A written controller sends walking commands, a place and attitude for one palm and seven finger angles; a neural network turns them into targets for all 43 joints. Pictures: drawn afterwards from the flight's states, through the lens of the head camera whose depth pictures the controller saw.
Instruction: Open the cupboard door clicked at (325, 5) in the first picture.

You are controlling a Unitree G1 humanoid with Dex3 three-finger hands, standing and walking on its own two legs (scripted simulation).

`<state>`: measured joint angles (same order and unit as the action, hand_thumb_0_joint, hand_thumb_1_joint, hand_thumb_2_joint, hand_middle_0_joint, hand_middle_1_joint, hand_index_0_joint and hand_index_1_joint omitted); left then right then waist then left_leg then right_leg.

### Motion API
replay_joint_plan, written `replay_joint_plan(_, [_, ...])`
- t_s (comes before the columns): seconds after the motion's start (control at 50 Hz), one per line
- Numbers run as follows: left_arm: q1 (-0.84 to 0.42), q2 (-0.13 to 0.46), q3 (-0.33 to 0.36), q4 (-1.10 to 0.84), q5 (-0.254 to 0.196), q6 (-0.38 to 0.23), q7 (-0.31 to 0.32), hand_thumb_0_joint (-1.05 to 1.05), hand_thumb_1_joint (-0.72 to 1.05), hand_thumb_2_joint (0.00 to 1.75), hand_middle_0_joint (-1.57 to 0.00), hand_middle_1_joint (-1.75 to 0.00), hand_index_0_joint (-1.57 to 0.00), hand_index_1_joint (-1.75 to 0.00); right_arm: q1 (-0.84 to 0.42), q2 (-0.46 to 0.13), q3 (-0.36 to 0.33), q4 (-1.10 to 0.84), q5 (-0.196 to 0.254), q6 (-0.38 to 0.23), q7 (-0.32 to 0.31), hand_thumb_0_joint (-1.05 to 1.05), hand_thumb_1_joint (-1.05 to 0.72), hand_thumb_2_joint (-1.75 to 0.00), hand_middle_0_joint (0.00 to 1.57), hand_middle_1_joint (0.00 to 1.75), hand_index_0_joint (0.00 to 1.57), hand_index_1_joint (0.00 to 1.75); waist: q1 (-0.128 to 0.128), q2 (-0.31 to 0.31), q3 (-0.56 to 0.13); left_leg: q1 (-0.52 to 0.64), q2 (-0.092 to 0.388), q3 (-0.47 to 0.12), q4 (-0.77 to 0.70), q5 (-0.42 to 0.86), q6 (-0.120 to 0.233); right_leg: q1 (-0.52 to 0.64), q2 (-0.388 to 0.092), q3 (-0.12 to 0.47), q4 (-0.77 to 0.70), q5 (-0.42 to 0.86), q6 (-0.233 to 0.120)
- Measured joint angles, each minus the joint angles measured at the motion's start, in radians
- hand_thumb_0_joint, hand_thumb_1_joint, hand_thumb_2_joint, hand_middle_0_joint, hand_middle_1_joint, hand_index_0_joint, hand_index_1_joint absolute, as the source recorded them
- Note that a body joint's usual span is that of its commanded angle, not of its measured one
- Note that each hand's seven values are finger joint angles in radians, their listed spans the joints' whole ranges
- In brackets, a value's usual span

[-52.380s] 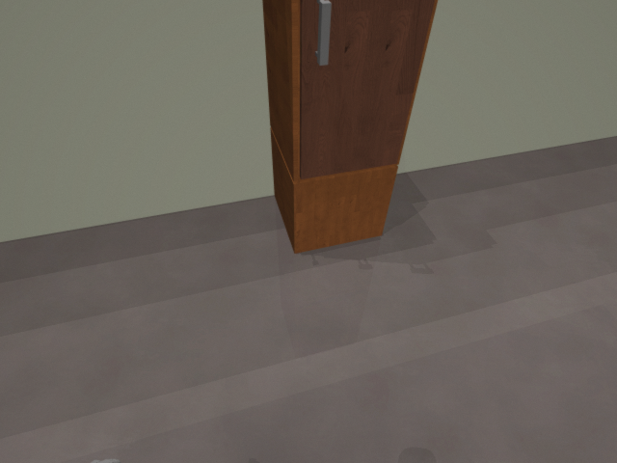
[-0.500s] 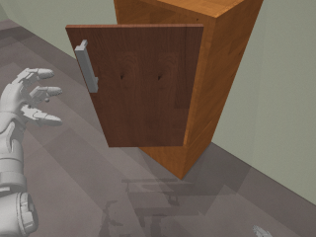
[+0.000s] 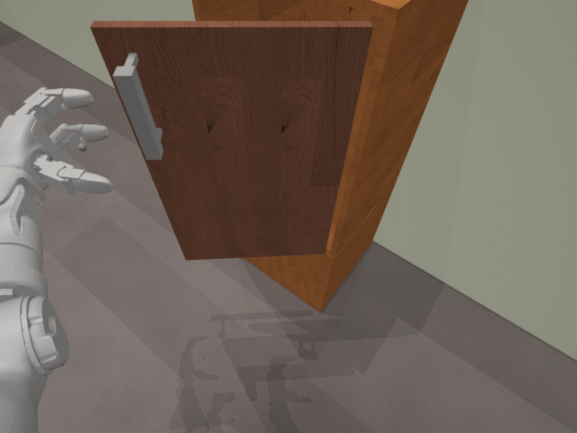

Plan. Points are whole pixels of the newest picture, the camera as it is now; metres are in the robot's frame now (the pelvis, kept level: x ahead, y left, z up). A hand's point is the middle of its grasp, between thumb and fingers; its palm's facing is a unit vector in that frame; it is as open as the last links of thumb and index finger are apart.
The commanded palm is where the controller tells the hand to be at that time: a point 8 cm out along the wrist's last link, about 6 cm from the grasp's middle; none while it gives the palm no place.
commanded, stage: move the hooked fingers beside the handle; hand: left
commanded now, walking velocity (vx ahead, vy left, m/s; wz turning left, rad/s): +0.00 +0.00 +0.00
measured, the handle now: (144, 108) +0.54 +0.21 +0.15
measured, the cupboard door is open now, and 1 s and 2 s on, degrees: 41 41 41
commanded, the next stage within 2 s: slide the fingers in behind the handle in 1.16 s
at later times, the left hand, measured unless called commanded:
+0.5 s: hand (90, 124) +0.49 +0.27 +0.16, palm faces +0.04 -1.00 +0.00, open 14.0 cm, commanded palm +0.46 +0.32 +0.15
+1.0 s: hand (84, 131) +0.48 +0.28 +0.16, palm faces +0.05 -1.00 +0.00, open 14.0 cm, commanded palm +0.46 +0.32 +0.15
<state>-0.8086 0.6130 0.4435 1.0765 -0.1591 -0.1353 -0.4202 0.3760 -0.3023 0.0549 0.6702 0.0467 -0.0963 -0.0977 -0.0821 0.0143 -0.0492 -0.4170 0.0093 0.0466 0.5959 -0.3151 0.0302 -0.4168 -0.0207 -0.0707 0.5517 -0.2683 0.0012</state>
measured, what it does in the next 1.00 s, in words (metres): stands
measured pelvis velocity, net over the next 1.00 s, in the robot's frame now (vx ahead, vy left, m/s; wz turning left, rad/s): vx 0.01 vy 0.00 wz -0.01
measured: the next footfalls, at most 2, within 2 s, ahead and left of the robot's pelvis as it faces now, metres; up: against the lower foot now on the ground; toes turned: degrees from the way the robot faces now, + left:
none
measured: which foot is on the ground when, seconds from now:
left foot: down 0.00-1.00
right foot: down 0.00-1.00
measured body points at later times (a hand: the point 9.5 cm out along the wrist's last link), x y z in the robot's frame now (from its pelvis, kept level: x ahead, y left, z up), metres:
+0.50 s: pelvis +0.00 +0.00 +0.00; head +0.08 +0.01 +0.44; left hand +0.48 +0.32 +0.16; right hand +0.00 -0.28 -0.11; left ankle -0.01 +0.10 -0.73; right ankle +0.00 -0.12 -0.73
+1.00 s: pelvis +0.01 +0.00 -0.01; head +0.08 +0.01 +0.44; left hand +0.47 +0.33 +0.16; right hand +0.03 -0.28 -0.11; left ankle -0.01 +0.10 -0.73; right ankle +0.00 -0.12 -0.73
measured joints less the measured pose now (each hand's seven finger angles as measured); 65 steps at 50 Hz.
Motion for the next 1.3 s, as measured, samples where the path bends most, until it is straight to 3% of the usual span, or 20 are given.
replay_joint_plan(0.32, [-0.098,0.086,0.044,0.115,0.042,-0.041,-0.003,-0.01,-0.5,0.3,-0.3,-1.2,-0.3,-1.2,0.047,-0.005,-0.008,-0.001,-0.011,0.073,0.012,0.01,-0.9,-0.9,0.2,0.3,0.2,0.3,-0.043,0.0,-0.008,-0.063,0.012,0.01,0.026,-0.014,0.001,-0.062,0.011,0.011,0.01,-0.001,0.001])
replay_joint_plan(0.44, [-0.145,0.122,0.03,0.157,0.054,-0.035,-0.014,-0.01,-0.5,0.3,-0.3,-1.2,-0.3,-1.2,0.059,-0.009,-0.009,-0.003,-0.012,0.095,0.012,0.0,-0.9,-0.9,0.2,0.3,0.2,0.3,-0.055,-0.002,-0.008,-0.092,0.014,0.004,0.038,-0.017,0.0,-0.085,0.014,0.006,0.015,-0.001,0.0])
replay_joint_plan(0.72, [-0.09,0.1,0.066,0.109,0.047,-0.038,-0.011,-0.01,-0.5,0.3,-0.3,-1.2,-0.3,-1.2,0.055,0.0,-0.011,-0.032,-0.011,0.129,0.024,0.0,-0.9,-0.9,0.2,0.3,0.2,0.3,-0.054,-0.006,-0.019,-0.092,0.022,0.011,0.045,-0.028,0.0,-0.088,0.021,0.013,0.017,-0.006,0.0])
replay_joint_plan(0.9, [-0.105,0.099,0.036,0.119,0.032,-0.034,-0.024,-0.01,-0.5,0.3,-0.3,-1.2,-0.3,-1.2,0.03,0.005,-0.003,-0.036,-0.007,0.125,0.022,0.0,-0.9,-0.9,0.2,0.3,0.2,0.3,-0.041,-0.005,-0.023,-0.093,0.019,-0.001,0.054,-0.032,-0.001,-0.082,0.019,0.003,0.021,-0.011,-0.001])
replay_joint_plan(1.3, [-0.13,0.103,0.029,0.131,0.035,-0.04,-0.014,-0.01,-0.5,0.3,-0.3,-1.2,-0.3,-1.2,0.041,-0.002,-0.003,-0.036,-0.009,0.131,0.021,0.0,-0.9,-0.9,0.2,0.3,0.2,0.3,-0.054,-0.006,-0.019,-0.119,0.02,-0.001,0.07,-0.035,0.0,-0.106,0.019,0.003,0.034,-0.012,0.001])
